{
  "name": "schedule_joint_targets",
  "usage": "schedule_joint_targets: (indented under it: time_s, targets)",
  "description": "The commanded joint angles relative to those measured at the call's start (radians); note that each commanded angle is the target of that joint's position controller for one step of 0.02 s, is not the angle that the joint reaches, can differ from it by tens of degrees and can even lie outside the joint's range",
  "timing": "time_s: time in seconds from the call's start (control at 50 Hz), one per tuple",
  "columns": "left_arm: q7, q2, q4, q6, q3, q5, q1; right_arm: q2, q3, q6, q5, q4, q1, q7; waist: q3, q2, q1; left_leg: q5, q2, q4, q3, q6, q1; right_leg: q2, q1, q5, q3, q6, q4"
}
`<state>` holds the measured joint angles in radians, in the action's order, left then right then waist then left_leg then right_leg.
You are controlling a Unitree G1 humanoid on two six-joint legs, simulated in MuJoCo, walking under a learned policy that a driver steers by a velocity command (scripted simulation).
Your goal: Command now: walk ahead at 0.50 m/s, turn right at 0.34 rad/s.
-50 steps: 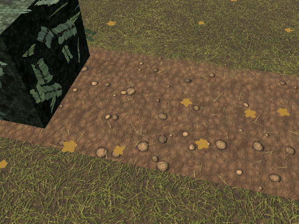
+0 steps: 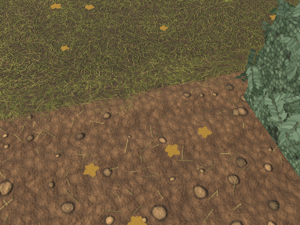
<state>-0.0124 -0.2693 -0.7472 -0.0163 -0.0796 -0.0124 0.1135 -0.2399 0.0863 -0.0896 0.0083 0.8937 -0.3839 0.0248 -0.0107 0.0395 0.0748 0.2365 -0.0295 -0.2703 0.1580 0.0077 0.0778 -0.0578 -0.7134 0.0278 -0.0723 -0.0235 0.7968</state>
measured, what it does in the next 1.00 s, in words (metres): walks ahead, turning left: right foot, then left foot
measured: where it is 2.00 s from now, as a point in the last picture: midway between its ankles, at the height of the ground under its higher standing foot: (87, 125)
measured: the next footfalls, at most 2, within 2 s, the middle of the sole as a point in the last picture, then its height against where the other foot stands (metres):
right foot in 0.14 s outside the picture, level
left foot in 0.68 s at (127, 213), level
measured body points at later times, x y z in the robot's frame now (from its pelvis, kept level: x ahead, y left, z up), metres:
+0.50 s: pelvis +0.27 -0.07 +0.00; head +0.29 -0.07 +0.45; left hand +0.27 +0.20 -0.14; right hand +0.44 -0.31 -0.12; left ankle +0.45 +0.11 -0.68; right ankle +0.19 -0.15 -0.75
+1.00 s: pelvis +0.55 +0.01 +0.00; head +0.58 +0.03 +0.45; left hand +0.66 +0.32 -0.09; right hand +0.71 -0.23 -0.11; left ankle +0.51 +0.07 -0.75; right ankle +0.78 -0.12 -0.68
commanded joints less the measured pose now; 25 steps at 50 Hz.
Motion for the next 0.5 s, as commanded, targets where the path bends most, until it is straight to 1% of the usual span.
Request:
schedule_joint_targets:
  time_s: [0.02,0.06,0.08,0.1,0.12,0.14,0.16,0.18,0.2,0.22,0.24,0.26,0.28,0.3,0.32,0.36,0.4,0.44,0.46,0.5]
  targets:
    - [-0.021,-0.004,0.083,-0.022,0.011,-0.003,-0.114,-0.163,0.035,-0.009,0.015,-0.038,0.034,-0.001,0.052,-0.119,-0.021,-0.161,-0.246,0.118,-0.109,-0.156,0.025,0.004,0.065,-0.018,0.05,-0.008,-0.123]
    - [-0.029,-0.019,0.093,-0.028,0.01,-0.006,-0.149,-0.179,0.041,-0.003,0.022,-0.014,0.022,-0.006,0.075,-0.133,-0.019,-0.175,-0.269,0.097,-0.114,-0.154,-0.018,0.006,0.088,0.054,0.07,-0.033,-0.181]
    - [-0.031,-0.026,0.093,-0.03,0.008,-0.006,-0.152,-0.189,0.044,0.002,0.026,-0.002,0.017,-0.008,0.078,-0.142,-0.025,-0.218,-0.28,0.071,-0.115,-0.151,-0.039,0.017,0.115,0.105,0.09,-0.049,-0.208]
    - [-0.031,-0.042,0.087,-0.033,0.0,-0.004,-0.123,-0.2,0.045,0.007,0.031,0.009,0.02,-0.01,0.065,-0.156,-0.05,-0.345,-0.28,0.015,-0.104,-0.144,-0.048,0.04,0.186,0.141,0.118,-0.07,-0.241]
    - [-0.028,-0.064,0.056,-0.036,-0.016,-0.001,-0.031,-0.202,0.042,0.011,0.034,0.018,0.033,-0.011,0.016,-0.154,-0.109,-0.531,-0.255,-0.104,-0.068,-0.124,-0.035,0.08,0.339,0.117,0.155,-0.094,-0.297]
    - [-0.021,-0.118,-0.001,-0.035,-0.046,-0.002,0.134,-0.183,0.032,0.013,0.028,0.026,0.019,-0.01,-0.082,-0.129,-0.178,-0.627,-0.208,-0.309,-0.021,-0.096,0.043,0.104,0.591,0.091,0.156,-0.124,-0.296]
    - [-0.003,-0.219,-0.035,-0.031,-0.077,-0.001,0.321,-0.141,0.011,0.008,-0.006,-0.005,0.028,-0.012,-0.229,0.036,-0.245,-0.309,-0.153,-0.675,0.015,-0.043,0.302,-0.11,0.916,0.037,-0.133,-0.196,-0.275]
    - [-0.005,-0.281,-0.053,-0.033,-0.074,-0.001,0.34,-0.029,-0.026,-0.019,0.0,-0.023,-0.054,-0.027,-0.338,0.252,-0.168,0.348,0.02,-0.979,-0.11,-0.006,0.639,-0.317,1.129,0.227,-0.609,-0.353,-0.444]
    - [-0.003,-0.186,-0.05,-0.041,-0.051,0.002,0.341,-0.127,0.001,-0.043,0.037,-0.013,0.027,-0.033,-0.297,0.124,-0.209,0.338,-0.014,-1.079,-0.242,-0.026,0.74,-0.316,1.078,0.274,-0.592,-0.322,-0.494]
    - [-0.003,-0.136,-0.046,-0.049,-0.035,0.001,0.263,-0.157,0.009,-0.05,0.051,-0.041,0.11,-0.032,-0.182,0.104,-0.195,0.232,-0.057,-1.064,-0.236,-0.049,0.776,-0.278,0.96,0.205,-0.425,-0.268,-0.498]
    - [-0.005,-0.103,-0.033,-0.055,-0.024,0.002,0.179,-0.146,0.009,-0.046,0.038,-0.038,0.138,-0.022,-0.125,0.045,-0.156,0.131,-0.105,-1.008,-0.227,-0.051,0.726,-0.239,0.825,0.124,-0.31,-0.235,-0.519]
    - [-0.006,-0.065,-0.033,-0.061,-0.014,0.008,0.119,-0.136,0.012,-0.037,0.024,-0.034,0.149,-0.014,-0.071,0.036,-0.126,0.065,-0.126,-0.952,-0.235,-0.047,0.682,-0.204,0.72,0.076,-0.227,-0.215,-0.555]
    - [-0.007,-0.042,-0.038,-0.069,-0.009,0.019,0.096,-0.12,0.013,-0.022,0.025,-0.026,0.123,-0.014,-0.059,0.058,-0.093,0.018,-0.142,-0.927,-0.252,-0.048,0.621,-0.186,0.656,0.041,-0.172,-0.2,-0.587]
    - [-0.008,-0.033,-0.05,-0.078,-0.009,0.02,0.094,-0.098,0.011,-0.008,0.03,-0.019,0.102,-0.014,-0.05,0.057,-0.077,-0.007,-0.141,-0.911,-0.257,-0.049,0.598,-0.178,0.628,0.004,-0.133,-0.197,-0.613]
    - [-0.007,-0.039,-0.064,-0.088,-0.011,0.02,0.099,-0.082,0.009,0.005,0.032,-0.017,0.1,-0.013,-0.031,0.04,-0.066,-0.026,-0.136,-0.89,-0.263,-0.046,0.605,-0.179,0.608,-0.054,-0.09,-0.195,-0.629]
    - [0.002,-0.06,-0.091,-0.099,-0.017,0.026,0.126,-0.069,0.008,0.02,0.028,-0.028,0.133,-0.01,0.007,0.007,-0.067,-0.1,-0.118,-0.817,-0.287,-0.039,0.655,-0.182,0.602,-0.147,-0.02,-0.189,-0.647]
    - [0.012,-0.067,-0.109,-0.1,-0.016,0.027,0.136,-0.064,0.006,0.02,0.021,-0.046,0.181,-0.014,0.03,0.002,-0.073,-0.211,-0.094,-0.694,-0.295,-0.036,0.679,-0.17,0.605,-0.195,0.05,-0.171,-0.657]
    - [0.018,-0.075,-0.116,-0.099,-0.014,0.024,0.127,-0.056,-0.001,0.017,0.016,-0.065,0.234,-0.028,0.044,0.006,-0.084,-0.332,-0.077,-0.554,-0.254,-0.042,0.635,-0.145,0.589,-0.186,0.126,-0.145,-0.674]
    - [0.022,-0.079,-0.124,-0.099,-0.013,0.022,0.137,-0.051,-0.006,0.016,0.014,-0.078,0.273,-0.035,0.057,0.006,-0.098,-0.374,-0.07,-0.5,-0.221,-0.046,0.615,-0.141,0.587,-0.174,0.151,-0.135,-0.688]
    - [0.028,-0.089,-0.15,-0.097,-0.013,0.017,0.182,-0.035,-0.018,0.018,0.013,-0.106,0.345,-0.049,0.081,-0.008,-0.125,-0.408,-0.063,-0.421,-0.186,-0.055,0.611,-0.155,0.631,-0.174,0.181,-0.125,-0.696]
Keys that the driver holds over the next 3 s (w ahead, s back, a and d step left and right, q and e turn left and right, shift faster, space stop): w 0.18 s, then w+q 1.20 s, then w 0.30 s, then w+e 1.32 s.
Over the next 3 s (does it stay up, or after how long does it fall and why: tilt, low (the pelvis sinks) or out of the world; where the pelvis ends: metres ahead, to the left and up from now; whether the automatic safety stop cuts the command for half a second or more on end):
stays up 1.51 0.52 0.00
